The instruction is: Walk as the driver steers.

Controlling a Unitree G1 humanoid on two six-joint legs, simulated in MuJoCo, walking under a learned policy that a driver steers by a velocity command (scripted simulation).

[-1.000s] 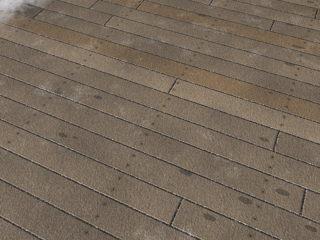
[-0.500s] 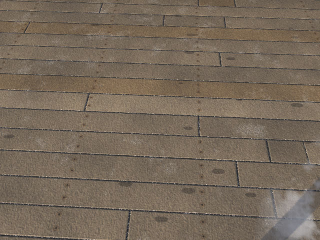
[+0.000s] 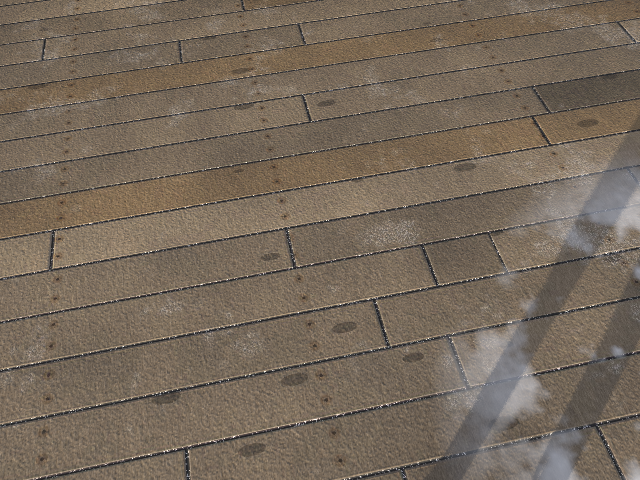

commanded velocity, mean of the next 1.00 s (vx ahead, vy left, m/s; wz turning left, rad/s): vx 0.00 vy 0.00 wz -0.15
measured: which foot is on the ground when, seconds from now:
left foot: up 0.00-0.12, down 0.14-1.00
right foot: down 0.00-0.12, up 0.14-0.46, down 0.48-1.00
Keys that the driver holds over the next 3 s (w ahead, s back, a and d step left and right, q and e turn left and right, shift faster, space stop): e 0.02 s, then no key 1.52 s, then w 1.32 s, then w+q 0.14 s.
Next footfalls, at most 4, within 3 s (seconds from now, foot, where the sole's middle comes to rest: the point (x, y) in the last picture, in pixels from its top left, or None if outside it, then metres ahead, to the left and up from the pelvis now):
0.14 left None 0.05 0.12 -0.78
0.48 right None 0.00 -0.08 -0.78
2.32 right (379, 479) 0.46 -0.05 -0.78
2.86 left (322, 334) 0.78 0.08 -0.78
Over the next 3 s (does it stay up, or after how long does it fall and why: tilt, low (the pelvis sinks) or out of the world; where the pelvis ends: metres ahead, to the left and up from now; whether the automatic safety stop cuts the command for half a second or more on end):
stays up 0.68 0.03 -0.01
